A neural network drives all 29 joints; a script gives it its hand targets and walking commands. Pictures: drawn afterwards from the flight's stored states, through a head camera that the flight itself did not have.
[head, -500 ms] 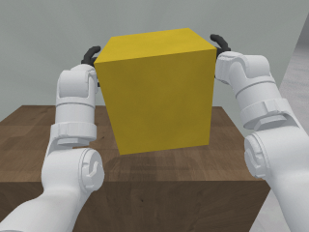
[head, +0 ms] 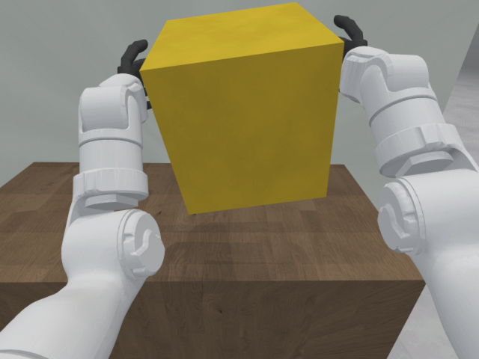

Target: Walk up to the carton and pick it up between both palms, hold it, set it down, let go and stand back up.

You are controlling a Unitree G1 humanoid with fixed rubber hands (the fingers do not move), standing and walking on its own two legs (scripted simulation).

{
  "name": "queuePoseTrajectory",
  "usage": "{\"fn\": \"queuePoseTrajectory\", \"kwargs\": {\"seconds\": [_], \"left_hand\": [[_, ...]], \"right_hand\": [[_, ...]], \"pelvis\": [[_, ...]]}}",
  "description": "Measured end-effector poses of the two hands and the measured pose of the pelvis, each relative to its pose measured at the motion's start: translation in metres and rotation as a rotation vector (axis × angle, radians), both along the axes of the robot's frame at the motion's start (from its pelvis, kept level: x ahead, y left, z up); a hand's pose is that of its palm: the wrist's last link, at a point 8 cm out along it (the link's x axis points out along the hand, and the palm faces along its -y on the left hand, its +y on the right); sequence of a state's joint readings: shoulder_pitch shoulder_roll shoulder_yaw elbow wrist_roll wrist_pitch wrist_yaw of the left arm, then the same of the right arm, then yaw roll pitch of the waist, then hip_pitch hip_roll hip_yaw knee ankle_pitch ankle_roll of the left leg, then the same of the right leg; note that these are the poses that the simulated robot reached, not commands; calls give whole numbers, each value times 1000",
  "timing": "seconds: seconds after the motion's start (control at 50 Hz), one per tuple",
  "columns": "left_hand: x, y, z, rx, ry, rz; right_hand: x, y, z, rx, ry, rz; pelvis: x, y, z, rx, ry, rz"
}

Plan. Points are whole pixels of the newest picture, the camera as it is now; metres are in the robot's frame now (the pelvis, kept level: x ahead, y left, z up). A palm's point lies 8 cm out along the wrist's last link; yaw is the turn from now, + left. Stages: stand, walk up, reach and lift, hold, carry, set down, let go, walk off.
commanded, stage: set down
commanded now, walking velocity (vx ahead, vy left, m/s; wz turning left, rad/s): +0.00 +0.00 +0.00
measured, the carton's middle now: (243, 105) +0.40 +0.00 +0.34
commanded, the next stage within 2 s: none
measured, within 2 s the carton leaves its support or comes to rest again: neither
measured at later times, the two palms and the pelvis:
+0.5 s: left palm (141, 107) +0.40 +0.16 +0.34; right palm (334, 81) +0.40 -0.14 +0.38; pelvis +0.01 +0.00 +0.00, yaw +0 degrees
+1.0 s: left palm (137, 122) +0.41 +0.18 +0.31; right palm (318, 101) +0.42 -0.13 +0.34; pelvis +0.01 +0.00 +0.00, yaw +0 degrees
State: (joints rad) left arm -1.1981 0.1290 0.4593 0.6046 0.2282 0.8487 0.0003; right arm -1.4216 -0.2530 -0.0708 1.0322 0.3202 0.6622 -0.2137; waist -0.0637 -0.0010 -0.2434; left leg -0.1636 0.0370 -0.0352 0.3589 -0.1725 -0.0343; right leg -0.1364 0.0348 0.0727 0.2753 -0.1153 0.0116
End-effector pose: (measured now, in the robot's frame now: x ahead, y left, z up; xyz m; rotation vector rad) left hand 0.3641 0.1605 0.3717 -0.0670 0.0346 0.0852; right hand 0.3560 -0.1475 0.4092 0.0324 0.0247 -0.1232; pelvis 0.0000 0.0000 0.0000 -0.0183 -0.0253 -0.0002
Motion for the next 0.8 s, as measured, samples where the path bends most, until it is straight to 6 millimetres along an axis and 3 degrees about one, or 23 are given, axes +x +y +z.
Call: {"fn": "queuePoseTrajectory", "kwargs": {"seconds": [0.08, 0.34, 0.8], "left_hand": [[7, 0, 5, -12, -24, -14], [30, -1, -23, 49, 29, 6], [35, 12, -45, 76, 59, 61]], "right_hand": [[6, -1, 8, 7, -26, 0], [34, 0, -18, -27, 4, 7], [55, 12, -48, -23, 17, 67]], "pelvis": [[4, 0, 0, 0, 5, 0], [8, 0, 0, 0, 11, 0], [7, 0, 0, 0, 2, 0]]}}
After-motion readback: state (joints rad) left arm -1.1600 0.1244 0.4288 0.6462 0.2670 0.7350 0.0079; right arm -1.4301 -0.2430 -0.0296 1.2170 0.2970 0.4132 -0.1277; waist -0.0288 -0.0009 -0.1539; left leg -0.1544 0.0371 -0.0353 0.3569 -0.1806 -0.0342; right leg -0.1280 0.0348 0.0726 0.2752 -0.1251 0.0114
